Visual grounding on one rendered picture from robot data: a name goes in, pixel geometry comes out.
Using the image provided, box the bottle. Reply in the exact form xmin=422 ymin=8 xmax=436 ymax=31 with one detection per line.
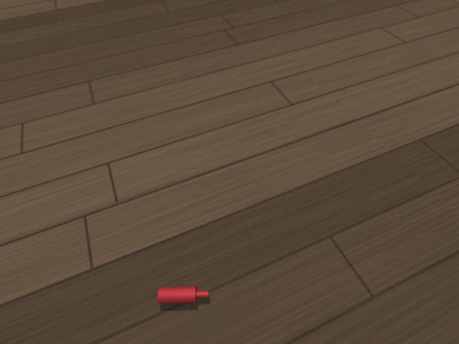
xmin=158 ymin=286 xmax=209 ymax=304

